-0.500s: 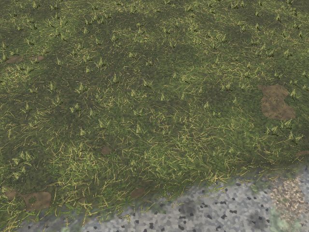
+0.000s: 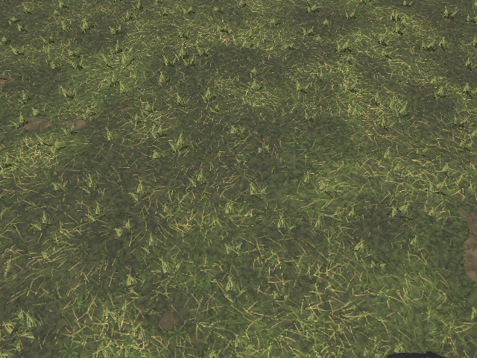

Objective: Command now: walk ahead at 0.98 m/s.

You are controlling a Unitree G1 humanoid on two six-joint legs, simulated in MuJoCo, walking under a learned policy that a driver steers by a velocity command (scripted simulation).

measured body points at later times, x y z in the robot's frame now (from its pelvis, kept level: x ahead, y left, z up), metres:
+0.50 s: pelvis +0.48 -0.04 -0.12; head +0.49 -0.04 +0.33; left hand +0.69 +0.19 -0.21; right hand +0.37 -0.31 -0.25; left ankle +0.21 +0.08 -0.69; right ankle +0.60 -0.13 -0.86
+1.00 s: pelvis +0.94 +0.04 -0.20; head +0.95 +0.05 +0.25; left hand +0.98 +0.32 -0.31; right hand +1.10 -0.19 -0.33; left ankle +0.93 +0.05 -0.92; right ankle +0.97 -0.13 -0.81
